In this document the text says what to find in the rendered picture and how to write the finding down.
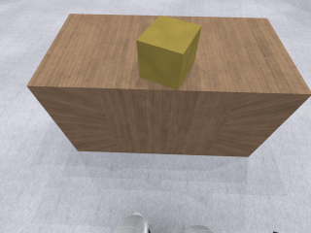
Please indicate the robot left thigh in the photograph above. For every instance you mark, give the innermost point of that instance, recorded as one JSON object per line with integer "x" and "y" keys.
{"x": 133, "y": 224}

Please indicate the carton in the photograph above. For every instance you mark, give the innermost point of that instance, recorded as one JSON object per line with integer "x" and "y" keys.
{"x": 166, "y": 51}

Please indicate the pedestal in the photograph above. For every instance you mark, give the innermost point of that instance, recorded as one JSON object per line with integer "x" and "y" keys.
{"x": 242, "y": 86}

